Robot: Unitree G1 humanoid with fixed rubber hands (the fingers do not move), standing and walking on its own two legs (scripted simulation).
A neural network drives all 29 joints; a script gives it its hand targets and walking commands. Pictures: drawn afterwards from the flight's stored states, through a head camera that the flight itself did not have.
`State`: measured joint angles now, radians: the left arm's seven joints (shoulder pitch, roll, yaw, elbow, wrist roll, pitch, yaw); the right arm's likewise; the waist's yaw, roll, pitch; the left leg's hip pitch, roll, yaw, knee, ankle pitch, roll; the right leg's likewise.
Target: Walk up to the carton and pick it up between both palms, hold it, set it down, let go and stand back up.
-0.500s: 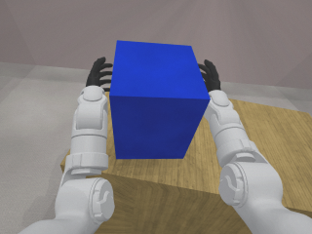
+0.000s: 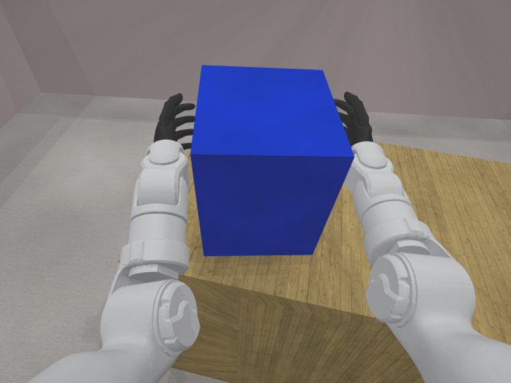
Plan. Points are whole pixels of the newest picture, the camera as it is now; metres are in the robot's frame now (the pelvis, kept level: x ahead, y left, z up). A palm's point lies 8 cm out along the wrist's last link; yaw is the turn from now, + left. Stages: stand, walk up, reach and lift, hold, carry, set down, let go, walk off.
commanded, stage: set down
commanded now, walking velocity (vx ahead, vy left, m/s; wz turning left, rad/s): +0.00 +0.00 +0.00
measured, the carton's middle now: (261, 166) +0.44 +0.04 +0.14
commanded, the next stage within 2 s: none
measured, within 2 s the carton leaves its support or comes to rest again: neither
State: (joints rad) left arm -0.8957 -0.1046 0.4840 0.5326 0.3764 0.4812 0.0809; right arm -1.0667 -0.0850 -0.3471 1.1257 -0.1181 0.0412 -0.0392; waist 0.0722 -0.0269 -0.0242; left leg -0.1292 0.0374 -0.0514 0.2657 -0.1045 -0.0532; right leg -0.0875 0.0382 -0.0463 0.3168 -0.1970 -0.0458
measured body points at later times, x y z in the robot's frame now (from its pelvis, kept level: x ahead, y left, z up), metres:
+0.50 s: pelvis +0.02 +0.00 +0.00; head +0.00 -0.01 +0.45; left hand +0.42 +0.16 +0.17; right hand +0.47 -0.13 +0.18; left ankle +0.03 +0.16 -0.75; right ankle -0.01 -0.08 -0.75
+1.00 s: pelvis +0.01 -0.01 +0.00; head +0.03 +0.00 +0.45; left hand +0.42 +0.15 +0.12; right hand +0.48 -0.14 +0.15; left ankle +0.03 +0.16 -0.75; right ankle -0.01 -0.08 -0.75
